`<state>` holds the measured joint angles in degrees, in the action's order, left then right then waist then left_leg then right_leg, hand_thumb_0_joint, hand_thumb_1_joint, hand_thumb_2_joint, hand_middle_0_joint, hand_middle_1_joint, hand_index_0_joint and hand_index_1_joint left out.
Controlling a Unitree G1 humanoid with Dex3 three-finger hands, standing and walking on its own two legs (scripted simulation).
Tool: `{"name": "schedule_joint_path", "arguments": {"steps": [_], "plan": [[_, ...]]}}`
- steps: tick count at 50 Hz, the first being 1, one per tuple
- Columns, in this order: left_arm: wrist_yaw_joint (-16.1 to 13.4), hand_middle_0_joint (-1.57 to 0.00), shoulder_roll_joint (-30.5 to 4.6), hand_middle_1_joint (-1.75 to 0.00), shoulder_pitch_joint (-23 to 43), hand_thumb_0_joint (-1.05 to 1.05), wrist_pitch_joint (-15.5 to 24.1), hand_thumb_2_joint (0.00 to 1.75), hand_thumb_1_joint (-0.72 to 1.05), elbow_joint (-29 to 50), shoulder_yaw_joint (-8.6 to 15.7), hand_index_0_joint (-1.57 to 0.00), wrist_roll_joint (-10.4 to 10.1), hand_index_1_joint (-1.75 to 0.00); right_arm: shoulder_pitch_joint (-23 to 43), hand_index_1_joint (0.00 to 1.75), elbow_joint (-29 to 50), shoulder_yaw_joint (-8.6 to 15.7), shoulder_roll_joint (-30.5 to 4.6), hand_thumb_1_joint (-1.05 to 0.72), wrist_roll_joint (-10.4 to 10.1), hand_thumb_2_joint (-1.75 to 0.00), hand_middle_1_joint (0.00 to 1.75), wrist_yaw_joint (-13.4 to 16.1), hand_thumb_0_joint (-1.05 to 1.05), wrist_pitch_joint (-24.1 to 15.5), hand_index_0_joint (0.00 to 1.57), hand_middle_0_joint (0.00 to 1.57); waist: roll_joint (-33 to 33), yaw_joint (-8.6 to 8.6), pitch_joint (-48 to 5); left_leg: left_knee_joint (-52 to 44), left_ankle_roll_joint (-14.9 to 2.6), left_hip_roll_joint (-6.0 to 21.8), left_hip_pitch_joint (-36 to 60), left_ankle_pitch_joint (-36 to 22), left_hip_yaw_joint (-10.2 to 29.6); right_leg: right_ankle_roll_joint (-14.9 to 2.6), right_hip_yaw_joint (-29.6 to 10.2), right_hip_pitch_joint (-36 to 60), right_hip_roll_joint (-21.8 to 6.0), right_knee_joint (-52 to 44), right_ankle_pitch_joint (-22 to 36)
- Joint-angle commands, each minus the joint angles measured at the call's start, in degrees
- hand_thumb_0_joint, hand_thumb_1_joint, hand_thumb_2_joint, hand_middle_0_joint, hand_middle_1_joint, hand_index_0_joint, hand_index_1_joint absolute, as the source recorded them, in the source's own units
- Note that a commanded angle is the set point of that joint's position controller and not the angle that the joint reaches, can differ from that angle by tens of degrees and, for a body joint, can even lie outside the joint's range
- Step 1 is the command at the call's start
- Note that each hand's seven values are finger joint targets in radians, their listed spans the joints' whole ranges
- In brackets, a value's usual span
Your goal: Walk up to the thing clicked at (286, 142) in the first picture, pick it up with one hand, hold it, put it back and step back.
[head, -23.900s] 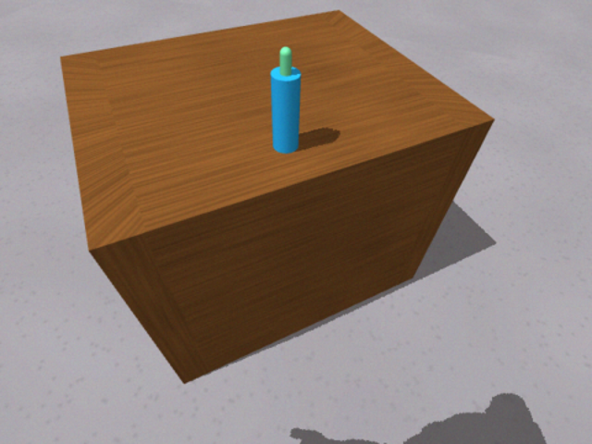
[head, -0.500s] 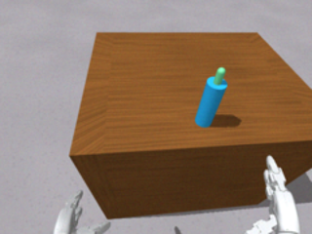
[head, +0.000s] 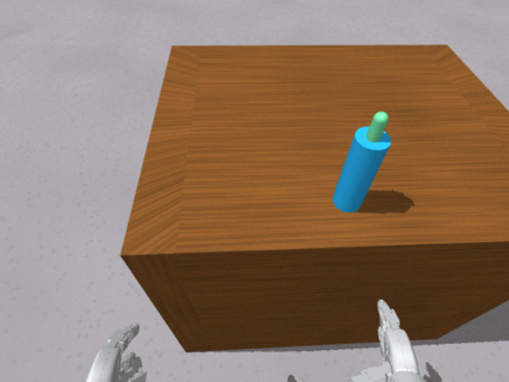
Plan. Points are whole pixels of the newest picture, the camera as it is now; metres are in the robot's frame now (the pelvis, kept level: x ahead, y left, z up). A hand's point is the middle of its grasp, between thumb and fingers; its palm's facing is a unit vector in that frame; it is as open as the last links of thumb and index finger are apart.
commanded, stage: home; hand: right
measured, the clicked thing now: (362, 163) +0.44 -0.19 +0.08
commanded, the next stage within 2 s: none
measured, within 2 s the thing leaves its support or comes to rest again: neither
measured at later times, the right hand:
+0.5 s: hand out of the picture +0.11 -0.26 -0.13, palm faces -0.05 +0.92 -0.39, open 17.5 cm
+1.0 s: hand out of the picture +0.03 -0.26 -0.15, palm faces -0.08 +0.94 -0.34, open 17.4 cm
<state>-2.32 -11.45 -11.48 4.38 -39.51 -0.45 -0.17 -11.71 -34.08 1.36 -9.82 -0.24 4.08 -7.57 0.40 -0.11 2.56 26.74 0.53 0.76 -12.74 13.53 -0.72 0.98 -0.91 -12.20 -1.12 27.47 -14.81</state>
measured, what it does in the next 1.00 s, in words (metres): stands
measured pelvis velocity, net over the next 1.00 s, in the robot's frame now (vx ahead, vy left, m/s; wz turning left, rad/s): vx -0.03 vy -0.01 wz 0.02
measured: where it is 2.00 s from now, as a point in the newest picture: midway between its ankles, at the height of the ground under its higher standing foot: outside the picture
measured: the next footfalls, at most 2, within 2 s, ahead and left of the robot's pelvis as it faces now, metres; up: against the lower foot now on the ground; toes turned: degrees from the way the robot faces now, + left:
none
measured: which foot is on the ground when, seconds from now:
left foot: down 0.00-1.00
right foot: down 0.00-1.00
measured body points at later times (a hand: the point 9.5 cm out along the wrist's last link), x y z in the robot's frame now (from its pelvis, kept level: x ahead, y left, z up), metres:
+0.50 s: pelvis +0.01 +0.00 +0.00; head +0.00 +0.01 +0.45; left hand +0.10 +0.30 -0.12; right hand +0.11 -0.30 -0.11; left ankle +0.01 +0.13 -0.74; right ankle +0.00 -0.13 -0.74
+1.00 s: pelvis -0.03 -0.01 +0.01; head -0.04 +0.00 +0.46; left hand +0.01 +0.30 -0.13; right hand +0.03 -0.31 -0.13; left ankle +0.01 +0.13 -0.74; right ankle +0.00 -0.13 -0.74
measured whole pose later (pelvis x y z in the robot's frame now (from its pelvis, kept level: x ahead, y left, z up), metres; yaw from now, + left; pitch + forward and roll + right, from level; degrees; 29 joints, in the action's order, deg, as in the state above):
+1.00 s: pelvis -0.03 -0.01 +0.01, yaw +1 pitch -4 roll +0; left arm 1.3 -20.7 -11.3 -0.3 -64.4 -0.6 0.9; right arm -10.7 -63.7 -1.5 -20.7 1.1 -0.9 -0.7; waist 0.0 0.3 1.8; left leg 21.6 1.0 1.4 -9.5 8.8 0.7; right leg 0.4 0.6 -7.9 -0.4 21.1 -9.8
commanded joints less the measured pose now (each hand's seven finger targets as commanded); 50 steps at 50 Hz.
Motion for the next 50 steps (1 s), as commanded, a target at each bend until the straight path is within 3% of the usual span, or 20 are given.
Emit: {"name": "schedule_joint_path", "arguments": {"steps": [1,6,10,11,13,15,16,20,24,26,30,36,38,42,43,45,48,50], "plan": [[-0.58,-0.2,-7.31,-0.3,3.76,0.0,1.52,0.9,0.9,8.11,2.7,-0.2,0.04,-0.3,2.47,0.05,8.02,0.64,-4.81,0.55,-0.35,-0.05,0.05,1.09,0.0,-2.4,0.05,0.05,0.13,-0.53,-7.8,-3.33,-0.86,-1.08,3.69,-9.79,-1.84,-1.3,3.27,0.72,1.54,-4.02,10.26],[-1.02,-0.2,-7.4,-0.3,3.26,0.0,0.11,0.9,0.9,7.64,2.8,-0.2,-0.12,-0.3,4.42,0.05,7.92,1.58,-5.97,0.56,-0.24,-0.05,0.05,1.47,0.0,-2.01,0.05,0.05,2.04,-0.39,-9.38,-2.92,-0.45,-0.82,4.06,-11.69,-1.4,-1.63,3.44,1.62,1.73,-3.37,11.59],[-1.04,-0.2,-8.07,-0.3,2.98,0.0,-0.57,0.9,0.9,7.76,3.07,-0.2,-0.25,-0.3,5.42,0.05,9.1,1.69,-6.5,0.58,-0.32,-0.04,0.05,1.83,0.0,-1.5,0.05,0.05,-0.32,-0.48,-9.94,-2.23,-0.89,-1.23,3.8,-12.18,-1.64,-1.16,3.17,2.57,1.23,-3.7,12.78],[0.1,-0.2,-17.56,-0.3,0.54,0.0,-1.01,0.9,0.9,1.92,5.44,-0.2,3.18,-0.3,-1.56,0.05,-2.02,4.01,-21.09,0.58,3.26,-0.04,0.05,-0.13,0.0,0.58,0.05,0.05,-3.52,0.05,-11.81,3.18,-2.18,5.69,5.82,-26.82,3.93,-2.01,-1.96,2.96,-4.33,0.64,25.69],[0.89,-0.2,-16.95,-0.3,-1.64,0.0,-1.48,0.9,0.9,0.37,5.06,-0.2,2.65,-0.3,-1.67,0.05,-3.68,3.83,-19.67,0.55,2.41,-0.05,0.05,-1.51,0.0,2.06,0.05,0.05,-2.83,0.15,-15.02,4.59,-3.19,6.02,7.78,-30.24,3.7,-2.31,-2.24,4.92,-4.8,1.2,29.25],[1.3,-0.2,-16.69,-0.3,-0.02,0.0,-1.81,0.9,0.9,-1.17,4.45,-0.2,1.95,-0.3,-0.33,0.05,-5.85,2.43,-18.3,0.58,1.68,-0.04,0.05,-2.23,0.0,2.48,0.05,0.05,-0.2,0.15,-14.05,3.11,-2.73,5.98,6.09,-30.67,3.67,-2.18,-2.23,5.9,-4.8,1.41,27.63],[1.51,-0.2,-16.84,-0.3,-0.11,0.0,-1.88,0.9,0.9,-2.56,4.19,-0.2,1.65,-0.3,1.32,0.05,-7.21,2.05,-18.43,0.58,1.51,-0.04,0.05,-2.51,0.0,2.6,0.05,0.05,-0.32,0.62,-12.97,3.16,-2.82,5.66,6.0,-28.38,3.74,-1.93,-2.1,5.7,-5.09,0.22,27.76],[1.92,-0.2,-17.73,-0.3,3.02,0.0,-2.56,0.9,0.9,-6.89,3.27,-0.2,1.96,-0.3,4.3,0.05,-12.45,0.67,-19.75,0.57,1.58,-0.04,0.05,-3.1,0.0,3.76,0.05,0.05,0.04,0.76,-3.92,-2.81,-2.54,5.73,1.23,-15.49,4.96,-2.04,-2.52,3.35,-4.67,-4.27,13.3],[2.16,-0.2,-19.1,-0.3,4.29,0.0,-2.81,0.9,0.9,-10.78,2.8,-0.2,1.87,-0.3,4.88,0.05,-17.03,0.25,-21.62,0.55,1.33,-0.05,0.05,-3.33,0.0,4.24,0.05,0.05,-0.05,0.49,-3.83,-4.74,-2.22,5.74,3.08,-14.43,5.58,-2.27,-2.92,4.54,-4.63,-6.36,11.59],[2.24,-0.2,-19.83,-0.3,4.8,0.0,-3.01,0.9,0.9,-12.61,2.53,-0.2,1.7,-0.3,5.53,0.05,-18.87,0.1,-22.36,0.57,1.35,-0.04,0.05,-3.32,0.0,4.59,0.05,0.05,0.1,0.41,-2.96,-6.28,-2.03,5.51,2.11,-10.08,5.91,-2.38,-3.09,4.88,-4.57,-7.68,7.43],[2.32,-0.2,-20.98,-0.3,4.81,0.0,-2.99,0.9,0.9,-15.58,2.15,-0.2,1.61,-0.3,5.86,0.05,-21.66,-0.29,-23.58,0.55,1.25,-0.05,0.05,-3.44,0.0,4.92,0.05,0.05,-0.34,0.41,-2.92,-7.61,-2.07,5.6,3.46,-9.26,6.17,-2.33,-3.48,5.14,-4.82,-9.46,7.77],[2.46,-0.2,-22.26,-0.3,4.32,0.0,-3.39,0.9,0.9,-18.76,1.91,-0.2,1.47,-0.3,5.52,0.05,-24.65,-0.5,-24.75,0.55,1.35,-0.05,0.05,-3.59,0.0,5.6,0.05,0.05,0.04,0.41,0.73,-10.86,-2.07,5.51,1.41,3.03,7.29,-2.38,-4.24,2.2,-4.56,-12.13,-2.23],[2.5,-0.2,-22.49,-0.3,4.43,0.0,-3.25,0.9,0.9,-19.16,1.94,-0.2,1.46,-0.3,5.05,0.06,-25.12,-0.39,-25.14,0.53,1.38,-0.06,0.06,-3.76,0.0,5.69,0.05,0.05,-0.6,0.32,-0.46,-10.7,-2.33,5.48,1.12,2.49,7.3,-2.49,-4.47,3.68,-4.87,-12.49,-1.65],[2.53,-0.2,-22.44,-0.3,2.89,0.0,-3.3,0.9,0.9,-20.61,2.13,-0.2,1.48,-0.3,5.16,0.05,-25.55,-0.39,-24.94,0.55,1.36,-0.06,0.05,-3.82,0.0,5.76,0.05,0.05,-0.27,0.66,0.69,-11.79,-2.36,5.62,0.53,7.39,8.28,-2.38,-4.38,1.66,-4.33,-12.52,-4.22],[2.56,-0.2,-22.54,-0.3,3.36,0.0,-3.17,0.9,0.9,-20.64,2.22,-0.2,1.4,-0.3,4.82,0.05,-25.54,-0.29,-24.9,0.54,1.37,-0.06,0.05,-3.82,0.0,5.71,0.05,0.05,-0.42,0.4,-0.5,-11.56,-2.46,5.74,1.09,5.5,8.13,-2.52,-4.47,2.9,-4.57,-12.24,-2.3],[2.63,-0.2,-22.33,-0.3,3.23,0.0,-3.29,0.9,0.9,-20.87,2.27,-0.2,1.4,-0.3,4.39,0.06,-25.78,-0.27,-24.72,0.53,1.36,-0.06,0.06,-3.81,0.0,5.75,0.05,0.05,-0.6,0.34,1.0,-11.74,-2.27,5.25,0.32,7.2,8.06,-2.6,-4.98,0.93,-4.48,-12.89,-5.41],[2.57,-0.2,-21.86,-0.3,3.29,0.0,-3.11,0.9,0.9,-21.03,2.24,-0.2,1.14,-0.3,4.29,0.05,-25.99,-0.26,-24.1,0.56,1.26,-0.05,0.05,-3.88,0.0,5.74,0.05,0.05,-0.72,0.24,0.1,-10.61,-2.46,5.29,1.12,3.86,7.73,-2.67,-5.24,1.76,-5.01,-13.09,-3.35],[2.53,-0.2,-22.04,-0.3,3.19,0.0,-3.19,0.9,0.9,-21.17,2.44,-0.2,1.26,-0.3,3.79,0.05,-26.11,-0.2,-24.13,0.54,1.25,-0.06,0.05,-3.83,0.0,5.87,0.05,0.05,-0.51,0.11,1.3,-10.83,-2.45,5.08,0.61,6.48,7.91,-2.48,-5.44,0.17,-4.76,-13.78,-5.85]]}}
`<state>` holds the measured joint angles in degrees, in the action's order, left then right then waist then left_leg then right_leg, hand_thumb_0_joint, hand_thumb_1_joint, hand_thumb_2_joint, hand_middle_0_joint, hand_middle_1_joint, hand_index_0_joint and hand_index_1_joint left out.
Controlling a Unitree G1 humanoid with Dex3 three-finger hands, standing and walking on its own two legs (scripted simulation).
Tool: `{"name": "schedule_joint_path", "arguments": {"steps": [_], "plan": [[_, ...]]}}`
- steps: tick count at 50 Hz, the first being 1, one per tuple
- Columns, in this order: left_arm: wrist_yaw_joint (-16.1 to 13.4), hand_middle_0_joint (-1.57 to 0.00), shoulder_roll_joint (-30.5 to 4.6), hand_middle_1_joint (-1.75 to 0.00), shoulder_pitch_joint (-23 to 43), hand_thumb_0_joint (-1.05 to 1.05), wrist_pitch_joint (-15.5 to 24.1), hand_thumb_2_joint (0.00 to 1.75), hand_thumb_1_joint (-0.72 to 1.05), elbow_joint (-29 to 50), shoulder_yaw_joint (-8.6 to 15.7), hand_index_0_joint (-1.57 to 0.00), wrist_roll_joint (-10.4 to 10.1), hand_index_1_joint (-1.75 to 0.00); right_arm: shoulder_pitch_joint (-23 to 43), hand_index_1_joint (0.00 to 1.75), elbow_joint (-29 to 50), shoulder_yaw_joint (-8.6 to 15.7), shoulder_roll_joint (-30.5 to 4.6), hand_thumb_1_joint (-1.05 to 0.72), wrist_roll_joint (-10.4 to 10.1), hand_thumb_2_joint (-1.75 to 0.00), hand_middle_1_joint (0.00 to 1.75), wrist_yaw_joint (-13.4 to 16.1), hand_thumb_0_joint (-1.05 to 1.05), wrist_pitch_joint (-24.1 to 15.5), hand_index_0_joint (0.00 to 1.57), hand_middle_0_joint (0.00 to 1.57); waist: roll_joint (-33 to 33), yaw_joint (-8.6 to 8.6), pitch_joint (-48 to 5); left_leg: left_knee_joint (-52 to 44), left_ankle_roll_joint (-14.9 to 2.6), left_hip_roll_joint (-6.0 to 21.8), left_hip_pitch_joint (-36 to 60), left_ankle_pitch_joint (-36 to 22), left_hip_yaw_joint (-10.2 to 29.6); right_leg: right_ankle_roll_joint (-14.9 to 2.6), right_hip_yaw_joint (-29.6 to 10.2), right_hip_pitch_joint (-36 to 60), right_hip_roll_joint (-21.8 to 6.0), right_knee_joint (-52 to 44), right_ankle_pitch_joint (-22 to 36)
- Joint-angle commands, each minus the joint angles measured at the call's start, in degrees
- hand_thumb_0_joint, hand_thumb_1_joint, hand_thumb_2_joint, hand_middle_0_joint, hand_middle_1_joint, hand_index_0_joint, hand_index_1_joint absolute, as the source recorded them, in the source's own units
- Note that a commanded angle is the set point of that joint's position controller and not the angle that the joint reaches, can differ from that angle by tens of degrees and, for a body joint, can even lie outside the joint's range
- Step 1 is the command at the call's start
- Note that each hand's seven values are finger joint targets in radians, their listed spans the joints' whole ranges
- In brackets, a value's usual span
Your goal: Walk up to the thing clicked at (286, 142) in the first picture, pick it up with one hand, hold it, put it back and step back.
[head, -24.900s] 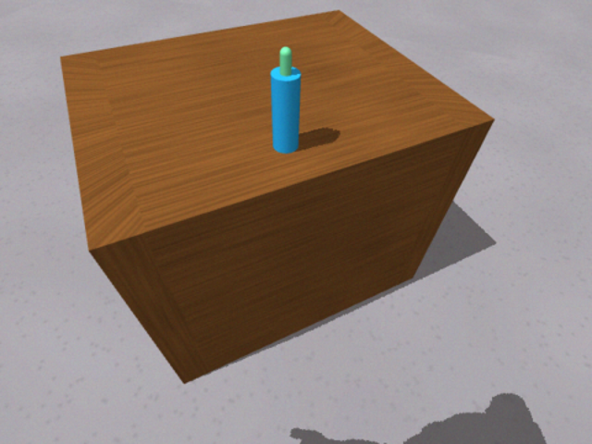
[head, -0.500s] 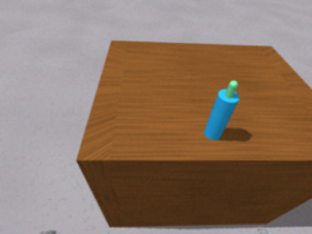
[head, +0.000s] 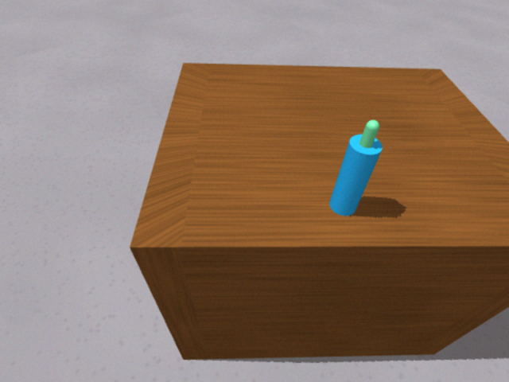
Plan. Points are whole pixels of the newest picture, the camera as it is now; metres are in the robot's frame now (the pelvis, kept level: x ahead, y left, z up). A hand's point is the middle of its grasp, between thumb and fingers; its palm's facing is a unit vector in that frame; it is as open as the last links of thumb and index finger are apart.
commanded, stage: home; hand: right
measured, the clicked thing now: (356, 169) +0.47 -0.19 +0.08
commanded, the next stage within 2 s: stand in 1.06 s
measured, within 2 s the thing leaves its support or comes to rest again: neither
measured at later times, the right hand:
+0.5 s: hand out of the picture +0.09 -0.25 -0.15, palm faces -0.05 +0.93 -0.35, open 17.4 cm
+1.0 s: hand out of the picture +0.10 -0.25 -0.15, palm faces -0.05 +0.94 -0.35, open 17.3 cm
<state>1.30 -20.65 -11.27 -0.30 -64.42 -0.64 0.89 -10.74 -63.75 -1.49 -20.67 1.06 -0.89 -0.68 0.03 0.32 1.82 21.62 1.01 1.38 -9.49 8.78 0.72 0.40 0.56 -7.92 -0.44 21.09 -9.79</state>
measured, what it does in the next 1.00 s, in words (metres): stands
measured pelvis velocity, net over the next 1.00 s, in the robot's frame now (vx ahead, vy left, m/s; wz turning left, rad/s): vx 0.03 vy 0.01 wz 0.01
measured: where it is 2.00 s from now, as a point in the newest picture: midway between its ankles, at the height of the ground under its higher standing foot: outside the picture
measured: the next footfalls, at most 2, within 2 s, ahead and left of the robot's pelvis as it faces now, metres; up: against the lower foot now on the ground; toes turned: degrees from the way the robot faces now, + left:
none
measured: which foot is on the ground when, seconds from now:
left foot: down 0.00-1.00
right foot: down 0.00-1.00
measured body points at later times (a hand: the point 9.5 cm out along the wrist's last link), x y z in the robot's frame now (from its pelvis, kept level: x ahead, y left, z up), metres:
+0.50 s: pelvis +0.01 +0.00 +0.00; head +0.01 +0.01 +0.45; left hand +0.08 +0.31 -0.13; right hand +0.09 -0.30 -0.13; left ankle +0.04 +0.13 -0.75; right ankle +0.02 -0.12 -0.75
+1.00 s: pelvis +0.03 +0.01 +0.00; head +0.03 +0.01 +0.45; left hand +0.09 +0.31 -0.13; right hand +0.10 -0.30 -0.13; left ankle +0.04 +0.13 -0.75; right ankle +0.02 -0.12 -0.75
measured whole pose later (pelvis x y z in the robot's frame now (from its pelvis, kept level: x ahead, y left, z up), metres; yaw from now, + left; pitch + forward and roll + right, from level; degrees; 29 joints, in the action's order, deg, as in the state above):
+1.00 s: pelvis +0.03 +0.01 +0.00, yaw +0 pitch -2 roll +0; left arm 0.5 -20.1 -7.1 -0.1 -64.7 -0.2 0.6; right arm -7.0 -64.4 -0.8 -20.6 0.6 -0.2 -0.8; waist 0.1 0.3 2.8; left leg 19.1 0.5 0.4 -7.1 9.6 0.7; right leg 1.2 0.6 -5.2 -1.4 18.3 -10.6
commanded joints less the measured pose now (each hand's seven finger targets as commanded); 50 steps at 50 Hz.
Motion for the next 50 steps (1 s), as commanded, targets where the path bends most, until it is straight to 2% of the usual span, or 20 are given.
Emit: {"name": "schedule_joint_path", "arguments": {"steps": [1,4,5,9,13,15,17,20,24,26,27,29,32,35,39,41,42,47,50], "plan": [[-1.12,-0.2,-13.03,-0.3,2.9,0.0,1.5,0.9,0.9,3.63,2.67,-0.2,0.21,-0.3,2.88,0.05,3.6,2.72,-13.1,0.54,-0.14,-0.06,0.05,1.15,0.0,-1.01,0.05,0.05,-0.48,-0.35,1.35,-5.34,-2.97,4.6,-1.67,9.94,6.42,-2.06,-7.01,-3.73,-5.71,-7.1,-9.95],[-1.26,-0.2,-12.79,-0.3,2.74,0.0,1.64,0.9,0.9,3.52,2.76,-0.2,0.17,-0.3,2.84,0.05,3.63,2.63,-12.68,0.55,-0.3,-0.06,0.05,1.12,0.0,-0.99,0.05,0.05,-1.29,-0.26,0.41,-4.92,-2.88,4.6,-0.73,7.4,6.29,-1.79,-6.92,-3.35,-5.83,-7.07,-7.92],[-1.26,-0.2,-12.64,-0.3,2.78,0.0,1.73,0.9,0.9,3.56,2.75,-0.2,0.16,-0.3,2.76,0.05,3.77,2.6,-12.65,0.54,-0.26,-0.06,0.05,1.15,0.0,-1.05,0.05,0.05,-0.69,-0.44,-0.41,-4.66,-2.95,4.93,-0.28,5.74,6.16,-1.87,-6.69,-2.53,-5.98,-6.68,-5.67],[-1.33,-0.2,-12.13,-0.3,2.88,0.0,1.61,0.9,0.9,3.24,2.6,-0.2,-0.12,-0.3,3.66,0.05,3.53,2.5,-12.88,0.55,-0.33,-0.05,0.05,1.32,0.0,-1.11,0.05,0.05,0.27,-0.1,-0.48,-4.94,-2.87,5.22,-0.26,3.97,6.31,-1.79,-6.28,-1.43,-6.0,-6.12,-3.59],[-1.47,-0.2,-12.25,-0.3,3.63,0.0,1.61,0.9,0.9,3.18,2.66,-0.2,-0.06,-0.3,3.85,0.05,3.52,2.33,-12.8,0.54,-0.45,-0.06,0.05,1.46,0.0,-1.22,0.05,0.05,0.38,-0.21,-1.34,-4.81,-2.71,5.4,-0.06,-0.65,5.94,-1.59,-5.76,0.62,-6.18,-5.26,1.73],[-1.45,-0.2,-11.98,-0.3,3.74,0.0,1.61,0.9,0.9,3.07,2.54,-0.2,-0.11,-0.3,4.05,0.05,3.45,2.24,-12.82,0.55,-0.54,-0.05,0.05,1.48,0.0,-1.25,0.05,0.05,0.6,-0.08,-1.64,-4.78,-2.68,5.62,0.57,-1.73,5.85,-1.56,-5.66,0.97,-6.32,-5.17,1.78],[-1.43,-0.2,-11.88,-0.3,4.0,0.0,1.57,0.9,0.9,2.94,2.48,-0.2,-0.12,-0.3,4.08,0.05,3.24,2.21,-12.82,0.56,-0.55,-0.05,0.05,1.45,0.0,-1.16,0.05,0.05,0.43,-0.15,-0.09,-5.56,-2.49,5.34,-0.47,0.6,5.98,-1.33,-5.49,0.2,-6.11,-5.82,-0.56],[-1.49,-0.2,-12.14,-0.3,4.7,0.0,1.62,0.9,0.9,3.1,2.59,-0.2,-0.04,-0.3,4.58,0.05,3.32,2.49,-12.83,0.54,-0.46,-0.06,0.05,1.47,0.0,-1.09,0.05,0.05,-0.44,-0.23,-1.39,-4.71,-2.52,5.51,0.92,-1.36,5.81,-1.47,-5.72,0.69,-6.54,-6.07,0.6],[-1.45,-0.2,-11.9,-0.3,5.0,0.0,1.5,0.9,0.9,3.09,2.61,-0.2,0.0,-0.3,4.84,0.05,3.22,2.52,-12.68,0.55,-0.36,-0.05,0.05,1.49,0.0,-1.13,0.05,0.05,0.2,-0.25,-0.75,-5.61,-2.35,5.28,-0.24,0.21,5.66,-1.32,-5.36,0.94,-6.42,-6.16,0.45],[-1.45,-0.2,-11.71,-0.3,5.08,0.0,1.69,0.9,0.9,3.26,2.56,-0.2,-0.1,-0.3,5.31,0.05,3.21,2.55,-12.88,0.54,-0.44,-0.06,0.05,1.48,0.0,-1.27,0.05,0.05,0.42,0.05,-2.67,-4.88,-2.4,5.74,1.42,-4.13,5.76,-1.26,-5.36,2.35,-6.72,-5.72,3.38],[-1.48,-0.2,-11.78,-0.3,5.11,0.0,1.6,0.9,0.9,3.14,2.66,-0.2,-0.03,-0.3,5.46,0.05,3.16,2.67,-12.86,0.54,-0.42,-0.06,0.05,1.58,0.0,-1.22,0.05,0.05,0.18,0.03,-2.13,-5.1,-2.45,5.69,1.05,-3.73,5.77,-1.21,-5.1,2.28,-6.58,-5.58,3.53],[-1.54,-0.2,-11.76,-0.3,5.27,0.0,1.75,0.9,0.9,3.28,2.61,-0.2,0.0,-0.3,5.43,0.05,3.24,2.7,-12.83,0.54,-0.44,-0.06,0.05,1.59,0.0,-1.32,0.05,0.05,-0.14,-0.08,-3.29,-4.51,-2.43,5.81,2.21,-6.74,5.52,-1.09,-4.94,2.8,-6.78,-5.43,5.89],[-1.52,-0.2,-11.76,-0.3,5.67,0.0,1.51,0.9,0.9,3.1,2.62,-0.2,-0.01,-0.3,5.53,0.05,2.93,2.71,-12.62,0.55,-0.44,-0.05,0.05,1.59,0.0,-1.2,0.05,0.05,0.15,-0.18,-1.35,-5.64,-2.15,5.53,1.35,-1.82,5.7,-1.01,-4.97,1.25,-6.52,-6.17,1.33],[-1.54,-0.2,-11.72,-0.3,5.63,0.0,1.58,0.9,0.9,3.27,2.7,-0.2,0.08,-0.3,5.89,0.06,2.9,2.83,-12.83,0.53,-0.41,-0.07,0.06,1.56,0.0,-1.17,0.05,0.05,0.3,0.04,-2.68,-5.48,-2.33,5.75,1.8,-3.78,5.72,-1.13,-4.86,2.7,-6.85,-5.85,3.87],[-1.62,-0.2,-11.82,-0.3,6.01,0.0,1.48,0.9,0.9,3.18,2.75,-0.2,-0.12,-0.3,5.41,0.05,2.68,2.86,-12.64,0.55,-0.44,-0.06,0.05,1.67,0.0,-1.27,0.05,0.05,0.3,-0.18,-2.5,-5.68,-2.05,5.68,1.81,-5.55,5.64,-1.12,-4.76,2.69,-6.8,-5.56,4.11],[-1.63,-0.2,-11.41,-0.3,5.57,0.0,1.63,0.9,0.9,3.15,2.53,-0.2,-0.06,-0.3,5.99,0.05,2.68,2.92,-12.63,0.55,-0.49,-0.06,0.05,1.66,0.0,-1.31,0.05,0.05,0.39,0.04,-3.99,-4.74,-2.26,5.96,3.41,-8.67,5.51,-1.08,-4.52,3.42,-7.01,-5.26,6.84],[-1.72,-0.2,-11.75,-0.3,6.09,0.0,1.58,0.9,0.9,3.26,2.66,-0.2,-0.01,-0.3,5.39,0.05,2.74,2.95,-12.48,0.54,-0.45,-0.06,0.05,1.69,0.0,-1.3,0.05,0.05,-0.12,-0.39,-3.76,-4.97,-2.13,5.83,2.86,-8.92,5.33,-1.04,-4.46,3.5,-6.99,-5.15,6.89],[-1.7,-0.2,-11.53,-0.3,5.86,0.0,1.49,0.9,0.9,3.04,2.57,-0.2,-0.1,-0.3,5.43,0.05,2.39,2.97,-12.59,0.54,-0.41,-0.06,0.05,1.7,0.0,-1.21,0.05,0.05,0.28,-0.16,-3.43,-5.06,-2.22,5.91,2.55,-8.55,5.37,-1.04,-4.42,4.25,-7.19,-5.34,6.93],[-1.76,-0.2,-11.73,-0.3,5.91,0.0,1.45,0.9,0.9,2.95,2.61,-0.2,-0.14,-0.3,5.59,0.05,2.35,2.98,-12.18,0.54,-0.46,-0.06,0.05,1.71,0.0,-1.06,0.05,0.05,-0.45,-0.24,-2.41,-5.49,-2.13,5.73,2.84,-6.88,5.46,-1.11,-4.31,2.72,-7.0,-5.78,4.86]]}}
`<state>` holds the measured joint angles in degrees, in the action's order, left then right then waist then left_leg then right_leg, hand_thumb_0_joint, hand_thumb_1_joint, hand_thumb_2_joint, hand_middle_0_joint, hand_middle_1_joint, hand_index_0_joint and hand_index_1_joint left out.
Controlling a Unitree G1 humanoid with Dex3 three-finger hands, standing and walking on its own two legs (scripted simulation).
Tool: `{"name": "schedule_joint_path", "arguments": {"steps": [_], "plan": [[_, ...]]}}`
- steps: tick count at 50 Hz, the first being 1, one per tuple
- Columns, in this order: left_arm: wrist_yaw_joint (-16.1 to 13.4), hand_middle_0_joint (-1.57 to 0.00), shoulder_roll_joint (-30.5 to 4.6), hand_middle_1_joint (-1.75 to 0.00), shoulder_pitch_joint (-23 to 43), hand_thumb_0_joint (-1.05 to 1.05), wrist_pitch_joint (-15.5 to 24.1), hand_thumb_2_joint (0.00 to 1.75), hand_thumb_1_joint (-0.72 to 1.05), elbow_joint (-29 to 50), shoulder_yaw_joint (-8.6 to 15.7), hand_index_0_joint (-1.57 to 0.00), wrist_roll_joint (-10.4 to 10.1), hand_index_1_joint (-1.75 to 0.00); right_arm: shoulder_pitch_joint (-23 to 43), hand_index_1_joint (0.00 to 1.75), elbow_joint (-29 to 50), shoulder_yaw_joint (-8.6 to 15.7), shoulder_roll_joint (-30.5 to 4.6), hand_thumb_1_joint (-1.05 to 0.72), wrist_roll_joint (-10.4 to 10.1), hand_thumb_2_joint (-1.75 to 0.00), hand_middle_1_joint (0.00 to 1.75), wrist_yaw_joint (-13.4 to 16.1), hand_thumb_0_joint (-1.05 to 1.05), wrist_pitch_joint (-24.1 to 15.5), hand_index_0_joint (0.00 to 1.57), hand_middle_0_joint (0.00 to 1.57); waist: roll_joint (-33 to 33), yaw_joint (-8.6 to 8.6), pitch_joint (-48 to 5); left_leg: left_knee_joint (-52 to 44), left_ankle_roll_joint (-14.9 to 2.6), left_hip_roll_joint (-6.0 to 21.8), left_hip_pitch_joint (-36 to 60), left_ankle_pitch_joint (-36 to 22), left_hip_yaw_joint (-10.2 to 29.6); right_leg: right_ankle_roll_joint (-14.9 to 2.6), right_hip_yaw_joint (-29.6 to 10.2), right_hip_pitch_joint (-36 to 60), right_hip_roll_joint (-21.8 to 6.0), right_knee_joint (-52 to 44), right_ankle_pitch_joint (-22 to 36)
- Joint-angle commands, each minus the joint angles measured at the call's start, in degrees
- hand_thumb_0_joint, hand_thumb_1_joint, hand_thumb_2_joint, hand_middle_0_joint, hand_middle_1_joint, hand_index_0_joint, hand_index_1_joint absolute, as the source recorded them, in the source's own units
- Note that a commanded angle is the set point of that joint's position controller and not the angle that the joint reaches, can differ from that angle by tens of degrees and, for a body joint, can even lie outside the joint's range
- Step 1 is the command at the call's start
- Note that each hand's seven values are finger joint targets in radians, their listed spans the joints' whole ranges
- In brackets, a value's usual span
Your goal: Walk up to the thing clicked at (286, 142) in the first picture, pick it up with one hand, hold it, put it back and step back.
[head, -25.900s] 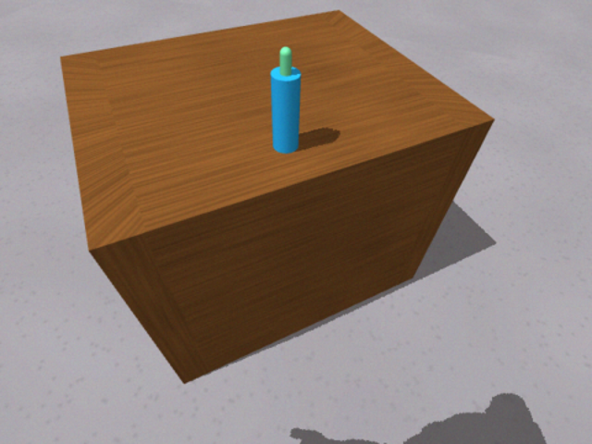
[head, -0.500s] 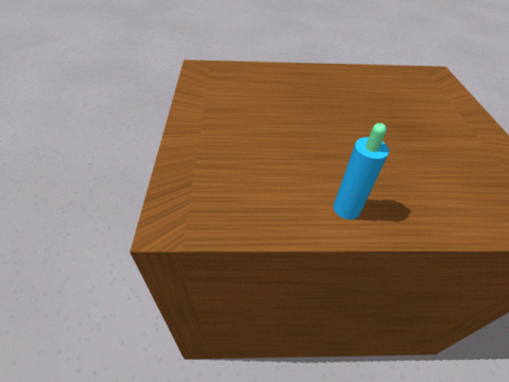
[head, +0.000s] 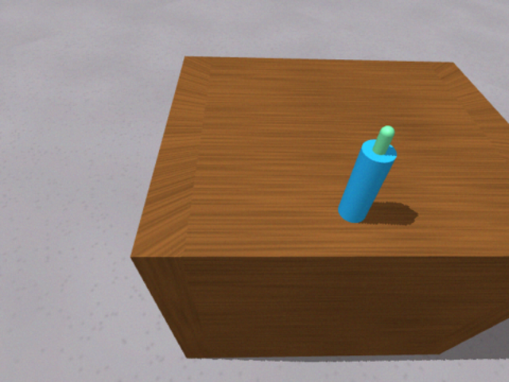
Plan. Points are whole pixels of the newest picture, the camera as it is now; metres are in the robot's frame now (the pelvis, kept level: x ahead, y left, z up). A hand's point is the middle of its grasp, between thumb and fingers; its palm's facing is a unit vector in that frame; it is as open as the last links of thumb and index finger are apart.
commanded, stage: home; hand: right
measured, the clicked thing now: (367, 175) +0.44 -0.20 +0.08
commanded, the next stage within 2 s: stand in 0.06 s
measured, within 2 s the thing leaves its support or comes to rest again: neither
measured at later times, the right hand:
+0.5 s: hand out of the picture +0.07 -0.26 -0.16, palm faces -0.04 +0.94 -0.34, open 11.8 cm
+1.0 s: hand out of the picture +0.07 -0.26 -0.16, palm faces -0.04 +0.94 -0.34, open 7.4 cm
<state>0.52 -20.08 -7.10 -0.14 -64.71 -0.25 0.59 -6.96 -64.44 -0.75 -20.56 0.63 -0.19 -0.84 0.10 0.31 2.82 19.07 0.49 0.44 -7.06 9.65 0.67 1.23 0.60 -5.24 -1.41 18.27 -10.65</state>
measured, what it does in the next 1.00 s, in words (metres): stands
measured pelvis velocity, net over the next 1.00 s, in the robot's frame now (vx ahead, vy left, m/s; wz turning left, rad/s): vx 0.00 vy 0.00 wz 0.00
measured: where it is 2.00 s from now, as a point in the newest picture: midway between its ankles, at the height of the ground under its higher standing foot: outside the picture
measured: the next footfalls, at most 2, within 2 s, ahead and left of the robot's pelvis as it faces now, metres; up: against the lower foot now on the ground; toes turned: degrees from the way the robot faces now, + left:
none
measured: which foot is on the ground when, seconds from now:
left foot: down 0.00-1.00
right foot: down 0.00-1.00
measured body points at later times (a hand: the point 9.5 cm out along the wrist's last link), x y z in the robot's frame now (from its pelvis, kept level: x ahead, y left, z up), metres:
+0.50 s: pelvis +0.00 +0.00 +0.00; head +0.01 +0.00 +0.45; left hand +0.06 +0.30 -0.13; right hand +0.08 -0.30 -0.13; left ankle +0.01 +0.12 -0.75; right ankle -0.01 -0.13 -0.75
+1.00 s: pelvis +0.00 +0.00 +0.00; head +0.00 -0.01 +0.45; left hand +0.06 +0.30 -0.13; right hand +0.07 -0.31 -0.13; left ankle +0.01 +0.12 -0.75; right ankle -0.01 -0.13 -0.75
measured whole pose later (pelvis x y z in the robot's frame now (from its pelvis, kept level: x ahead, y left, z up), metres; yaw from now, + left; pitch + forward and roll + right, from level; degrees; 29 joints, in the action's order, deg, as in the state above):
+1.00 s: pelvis +0.00 +0.00 +0.00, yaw +0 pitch -3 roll +0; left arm 0.5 -19.9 -7.7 0.1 -64.3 0.1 0.5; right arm -7.3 -64.4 -0.4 -20.3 0.6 -0.3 -0.7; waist 0.3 0.3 2.6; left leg 18.5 0.9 0.7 -6.7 9.2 1.1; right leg 0.8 1.0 -4.9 -1.1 18.0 -10.5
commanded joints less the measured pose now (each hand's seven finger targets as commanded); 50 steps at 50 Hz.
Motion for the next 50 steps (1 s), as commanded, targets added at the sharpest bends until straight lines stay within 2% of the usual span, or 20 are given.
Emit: {"name": "schedule_joint_path", "arguments": {"steps": [1,4,8,10,11,13,15,16,18,20,26,29,33,37,40,42,44,50], "plan": [[-1.03,-0.2,-12.42,-0.3,2.03,0.0,1.37,0.9,0.9,3.52,2.3,-0.2,0.23,-0.3,1.86,0.06,3.18,2.36,-12.62,0.53,0.09,-0.07,0.06,1.04,0.0,-0.97,0.05,0.05,0.04,-0.23,-4.11,-2.66,-1.68,6.77,0.48,-9.1,5.37,-2.04,-4.58,0.88,-6.24,-2.9,7.22],[-1.01,-0.2,-12.0,-0.3,1.46,0.0,1.3,0.9,0.9,3.47,2.25,-0.2,0.17,-0.3,2.38,0.05,3.22,2.3,-12.54,0.55,0.02,-0.06,0.05,1.06,0.0,-1.07,0.05,0.05,0.36,0.05,-4.35,-2.46,-1.7,6.83,0.85,-10.13,5.24,-2.02,-4.28,1.14,-6.25,-2.6,8.39],[-1.03,-0.2,-12.02,-0.3,1.69,0.0,1.26,0.9,0.9,3.33,2.31,-0.2,0.09,-0.3,2.0,0.06,3.16,2.36,-12.35,0.53,-0.03,-0.06,0.06,1.0,0.0,-0.87,0.05,0.05,-0.02,-0.08,-2.61,-3.27,-1.56,6.55,0.2,-6.83,5.4,-2.07,-4.32,-0.15,-6.0,-3.35,4.93],[-0.96,-0.2,-12.09,-0.3,1.82,0.0,1.26,0.9,0.9,3.55,2.42,-0.2,0.15,-0.3,1.69,0.22,3.17,2.34,-12.31,0.37,0.02,-0.22,0.22,0.97,0.0,-1.03,0.2,0.2,0.31,-0.15,-3.17,-3.3,-1.63,6.75,-0.3,-8.55,5.4,-2.15,-4.37,1.27,-6.18,-2.87,6.64],[-0.99,-0.2,-12.13,-0.3,1.39,0.0,1.29,0.9,0.9,3.48,2.41,-0.2,0.09,-0.3,1.95,0.3,3.26,2.37,-12.27,0.29,0.04,-0.3,0.3,0.95,0.0,-1.02,0.2,0.2,0.37,0.0,-3.14,-3.41,-1.42,6.54,-0.17,-7.63,5.4,-1.99,-4.25,0.69,-6.03,-3.18,5.42],[-1.0,-0.2,-12.16,-0.3,1.49,0.0,1.38,0.9,0.9,3.61,2.45,-0.2,0.3,-0.3,1.81,0.3,3.44,2.44,-12.26,0.13,0.0,-0.46,0.3,0.99,0.0,-1.03,0.2,0.2,-0.44,-0.15,-3.75,-3.02,-1.72,6.69,0.29,-7.58,5.35,-2.05,-4.37,0.88,-6.26,-3.24,6.29],[-1.04,-0.2,-12.44,-0.3,1.94,0.0,1.33,0.9,0.9,3.57,2.59,-0.2,0.22,-0.3,1.75,0.3,3.34,2.4,-11.97,-0.03,-0.06,-0.62,0.3,0.98,0.0,-0.92,0.2,0.2,-0.66,-0.44,-2.42,-3.75,-1.38,6.32,-0.25,-5.56,5.52,-2.03,-4.26,-0.2,-5.99,-3.48,3.93],[-1.05,-0.2,-12.07,-0.3,1.61,0.0,1.43,0.9,0.9,3.68,2.48,-0.2,0.27,-0.3,2.64,0.3,3.58,2.55,-12.58,-0.11,-0.01,-0.7,0.3,0.94,0.0,-0.9,0.2,0.2,0.03,-0.03,-3.67,-2.74,-1.9,6.69,1.04,-6.52,5.33,-2.23,-4.46,0.06,-6.31,-3.59,5.54],[-1.1,-0.2,-12.51,-0.3,1.93,0.0,1.48,0.9,0.9,3.71,2.6,-0.2,0.21,-0.3,1.78,0.3,3.45,2.5,-12.11,-0.27,-0.04,-0.86,0.3,0.87,0.0,-0.82,0.2,0.2,-0.48,-0.49,-3.37,-3.09,-1.65,6.53,0.55,-7.32,5.38,-2.23,-4.27,0.25,-6.2,-3.35,5.67],[-1.05,-0.2,-12.22,-0.3,1.46,0.0,1.62,0.9,0.9,3.66,2.5,-0.2,0.13,-0.3,1.71,0.3,3.53,2.38,-11.91,-0.43,-0.07,-0.9,0.3,0.87,0.0,-0.9,0.2,0.2,-0.49,-0.28,-4.2,-2.66,-1.82,6.71,0.79,-9.12,5.36,-2.12,-4.3,1.3,-6.42,-3.08,7.76],[-1.1,-0.2,-12.12,-0.3,1.33,0.0,1.48,0.9,0.9,3.74,2.63,-0.2,0.09,-0.3,1.85,0.3,3.63,2.37,-12.41,-0.9,-0.07,-0.9,0.3,1.02,0.0,-1.06,0.2,0.2,0.62,-0.05,-3.9,-2.8,-1.58,6.74,0.72,-10.24,5.43,-2.0,-4.04,1.29,-6.25,-2.89,8.27],[-1.07,-0.2,-12.29,-0.3,1.54,0.0,1.32,0.9,0.9,3.53,2.69,-0.2,0.17,-0.3,1.67,0.3,3.58,2.25,-11.94,-0.9,-0.07,-0.9,0.3,1.04,0.0,-0.76,0.2,0.2,-0.14,-0.21,-2.5,-3.49,-1.63,6.57,-0.17,-5.84,5.51,-2.07,-4.07,0.19,-6.05,-3.49,4.53],[-0.93,-0.2,-12.13,-0.3,1.31,0.0,1.38,0.9,0.9,3.54,2.66,-0.2,0.18,-0.3,2.15,0.3,3.47,2.46,-12.24,-0.9,-0.05,-0.9,0.3,0.96,0.0,-0.88,0.2,0.2,-0.31,-0.08,-2.61,-3.46,-1.6,6.59,0.29,-4.91,5.75,-2.23,-4.22,-0.41,-6.07,-3.76,3.1],[-0.98,-0.2,-12.32,-0.3,1.36,0.0,1.56,0.9,0.9,3.83,2.64,-0.2,0.21,-0.3,2.0,0.3,3.56,2.6,-12.02,-0.9,-0.05,-0.9,0.3,0.88,0.0,-0.82,0.2,0.2,-0.5,-0.24,-3.39,-2.84,-1.67,6.53,0.73,-6.72,5.47,-2.29,-4.34,-0.22,-6.24,-3.81,5.18],[-0.95,-0.2,-12.39,-0.3,1.46,0.0,1.52,0.9,0.9,3.87,2.7,-0.2,0.19,-0.3,1.35,0.3,3.21,2.43,-11.91,-0.9,0.0,-0.9,0.3,0.87,0.0,-0.86,0.2,0.2,-0.21,-0.33,-2.71,-3.6,-1.55,6.49,-0.31,-5.01,5.61,-2.26,-4.49,0.06,-6.24,-3.67,4.07],[-0.95,-0.2,-12.3,-0.3,1.62,0.0,1.61,0.9,0.9,4.16,2.72,-0.2,0.12,-0.3,1.86,0.3,3.48,2.52,-12.3,-0.9,0.03,-0.9,0.3,0.88,0.0,-1.01,0.2,0.2,0.42,-0.11,-4.26,-2.9,-1.69,6.79,0.37,-8.22,5.39,-2.27,-4.5,1.19,-6.5,-3.12,7.06],[-0.99,-0.2,-12.5,-0.3,1.49,0.0,1.62,0.9,0.9,4.09,2.71,-0.2,0.18,-0.3,2.11,0.3,3.59,2.53,-11.97,-0.9,-0.03,-0.9,0.3,0.89,0.0,-0.98,0.2,0.2,-0.27,-0.17,-4.45,-2.69,-1.66,6.77,1.06,-8.94,5.33,-2.26,-4.4,0.8,-6.42,-3.06,7.42],[-0.93,-0.2,-12.18,-0.3,0.79,0.0,1.54,0.9,0.9,3.76,2.5,-0.2,0.11,-0.3,1.73,0.3,3.21,2.51,-12.06,-0.9,-0.06,-0.9,0.3,0.81,0.0,-0.81,0.2,0.2,-0.12,-0.1,-2.58,-3.39,-1.7,6.65,0.38,-5.51,5.52,-2.31,-4.47,-0.49,-6.27,-3.88,4.22]]}}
